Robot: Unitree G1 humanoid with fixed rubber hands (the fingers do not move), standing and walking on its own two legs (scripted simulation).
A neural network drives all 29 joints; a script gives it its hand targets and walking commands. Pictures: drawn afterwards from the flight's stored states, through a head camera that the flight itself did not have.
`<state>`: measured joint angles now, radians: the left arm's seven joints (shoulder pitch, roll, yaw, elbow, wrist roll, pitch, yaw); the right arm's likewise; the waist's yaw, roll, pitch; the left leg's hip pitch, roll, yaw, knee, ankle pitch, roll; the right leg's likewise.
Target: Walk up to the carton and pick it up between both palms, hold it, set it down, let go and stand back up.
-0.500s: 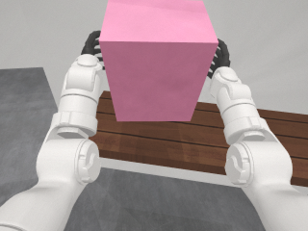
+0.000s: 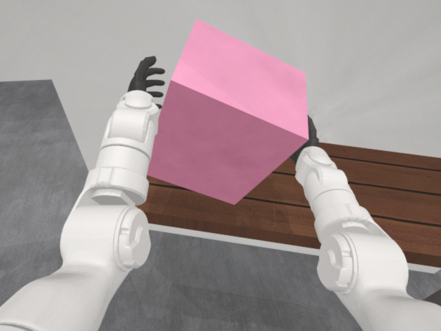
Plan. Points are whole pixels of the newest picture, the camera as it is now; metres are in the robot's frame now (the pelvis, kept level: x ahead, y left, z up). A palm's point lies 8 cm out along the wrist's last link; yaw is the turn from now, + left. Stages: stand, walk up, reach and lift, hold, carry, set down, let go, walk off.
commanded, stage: set down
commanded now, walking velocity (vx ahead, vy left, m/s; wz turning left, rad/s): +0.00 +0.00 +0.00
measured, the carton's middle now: (218, 126) +0.49 -0.01 +0.15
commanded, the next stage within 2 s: none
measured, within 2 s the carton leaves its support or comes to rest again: neither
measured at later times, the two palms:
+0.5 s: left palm (147, 122) +0.44 +0.13 +0.19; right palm (321, 127) +0.43 -0.19 +0.19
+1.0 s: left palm (152, 121) +0.46 +0.12 +0.17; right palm (311, 143) +0.44 -0.19 +0.14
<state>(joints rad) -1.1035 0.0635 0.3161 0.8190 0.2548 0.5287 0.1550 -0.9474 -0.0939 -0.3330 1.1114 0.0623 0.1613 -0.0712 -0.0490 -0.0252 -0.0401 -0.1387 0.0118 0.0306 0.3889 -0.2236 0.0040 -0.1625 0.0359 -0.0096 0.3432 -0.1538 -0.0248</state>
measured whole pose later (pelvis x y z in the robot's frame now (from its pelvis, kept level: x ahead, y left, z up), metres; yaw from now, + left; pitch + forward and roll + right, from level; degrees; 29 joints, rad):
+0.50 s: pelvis +0.00 +0.00 +0.00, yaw +0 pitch -1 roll -1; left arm -1.06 0.03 0.39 0.88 0.25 0.48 0.15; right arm -1.07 -0.16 -0.51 1.13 -0.06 0.13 0.06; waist -0.05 -0.02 -0.01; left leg -0.14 0.01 0.03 0.39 -0.23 0.00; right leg -0.16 0.04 -0.01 0.34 -0.16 -0.02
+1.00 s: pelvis +0.02 +0.00 +0.00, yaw +0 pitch +1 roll -1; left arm -1.04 0.02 0.36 0.90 0.25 0.35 0.16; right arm -0.97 -0.11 -0.54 1.10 -0.11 0.03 0.02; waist -0.05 -0.01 0.00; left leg -0.15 0.01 0.03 0.39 -0.25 0.00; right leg -0.17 0.04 -0.01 0.34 -0.18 -0.02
